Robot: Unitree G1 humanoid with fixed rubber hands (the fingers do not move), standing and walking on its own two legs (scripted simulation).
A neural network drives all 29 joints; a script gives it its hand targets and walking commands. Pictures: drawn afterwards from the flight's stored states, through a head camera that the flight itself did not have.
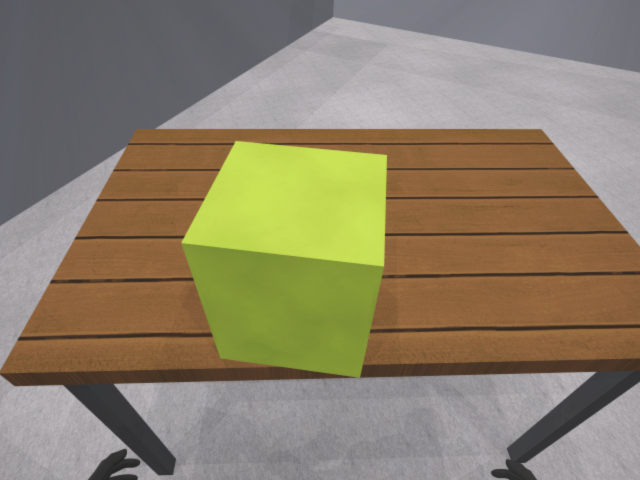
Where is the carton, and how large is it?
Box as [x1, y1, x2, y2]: [181, 141, 386, 377]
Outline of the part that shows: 236,141 181,242 220,357 359,377 383,268 386,155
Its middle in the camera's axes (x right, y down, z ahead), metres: -0.03 +0.03 +0.55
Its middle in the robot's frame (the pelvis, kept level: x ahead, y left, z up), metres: +0.41 +0.04 +0.06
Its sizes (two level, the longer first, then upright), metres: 0.210 0.200 0.250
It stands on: a table, 0.69 m high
